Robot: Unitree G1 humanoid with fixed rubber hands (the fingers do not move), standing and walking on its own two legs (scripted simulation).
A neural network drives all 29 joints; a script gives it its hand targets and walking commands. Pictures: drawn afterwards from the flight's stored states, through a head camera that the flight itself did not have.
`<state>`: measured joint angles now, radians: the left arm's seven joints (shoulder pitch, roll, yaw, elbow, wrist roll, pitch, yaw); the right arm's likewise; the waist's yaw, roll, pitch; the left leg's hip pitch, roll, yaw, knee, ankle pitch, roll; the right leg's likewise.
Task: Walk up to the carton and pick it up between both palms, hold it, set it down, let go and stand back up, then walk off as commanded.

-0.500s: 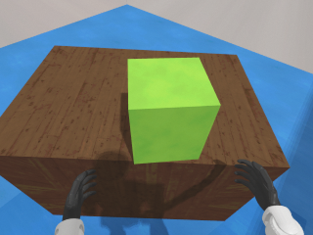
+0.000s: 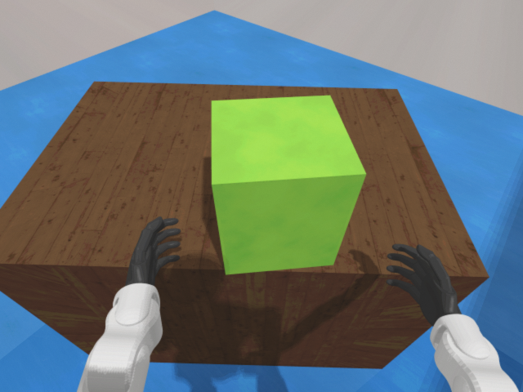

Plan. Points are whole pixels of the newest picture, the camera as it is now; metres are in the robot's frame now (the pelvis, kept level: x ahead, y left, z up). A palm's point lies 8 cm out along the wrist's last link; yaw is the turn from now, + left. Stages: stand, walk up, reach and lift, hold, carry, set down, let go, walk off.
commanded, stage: reach and lift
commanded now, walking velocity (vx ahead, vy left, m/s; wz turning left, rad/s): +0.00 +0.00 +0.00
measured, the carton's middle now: (276, 187) +0.45 -0.02 +0.05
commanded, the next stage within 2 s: none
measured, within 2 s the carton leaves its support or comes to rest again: neither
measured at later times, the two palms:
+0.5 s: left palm (135, 217) +0.32 +0.18 +0.13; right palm (423, 217) +0.32 -0.22 +0.12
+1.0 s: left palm (141, 160) +0.39 +0.18 +0.17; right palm (420, 161) +0.39 -0.22 +0.16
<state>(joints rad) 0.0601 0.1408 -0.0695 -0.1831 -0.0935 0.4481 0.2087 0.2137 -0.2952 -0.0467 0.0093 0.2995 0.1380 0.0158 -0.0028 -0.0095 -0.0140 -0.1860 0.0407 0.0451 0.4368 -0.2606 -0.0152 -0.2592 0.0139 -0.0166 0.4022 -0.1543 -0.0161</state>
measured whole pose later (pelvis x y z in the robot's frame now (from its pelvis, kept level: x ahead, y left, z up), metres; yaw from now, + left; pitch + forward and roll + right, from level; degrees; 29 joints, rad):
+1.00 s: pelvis +0.00 +0.00 +0.00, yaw +0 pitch +1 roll +0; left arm -0.67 0.18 0.10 0.19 -0.10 0.79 0.20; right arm -0.59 -0.40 -0.05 0.39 0.36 0.40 0.02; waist 0.00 0.00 -0.01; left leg -0.19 0.04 0.05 0.43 -0.26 -0.02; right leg -0.26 0.01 -0.02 0.40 -0.16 -0.02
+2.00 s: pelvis +0.02 +0.00 +0.00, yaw +0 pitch +8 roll +0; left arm -0.73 0.13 0.10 0.85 -0.12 0.08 0.18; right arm -0.86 -0.39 -0.04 1.01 0.29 0.05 0.08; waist 0.00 0.00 -0.06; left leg -0.31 0.04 0.05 0.43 -0.26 -0.02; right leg -0.39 0.01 -0.02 0.40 -0.15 -0.02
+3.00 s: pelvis +0.02 +0.00 +0.00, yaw +0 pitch +13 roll +0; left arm -0.76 -0.03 0.30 0.98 0.04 -0.12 0.21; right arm -0.85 -0.15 -0.09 1.06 -0.03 -0.13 -0.07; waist 0.00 0.05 -0.12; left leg -0.40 0.04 0.05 0.43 -0.25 -0.02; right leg -0.47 0.01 -0.01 0.40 -0.15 -0.01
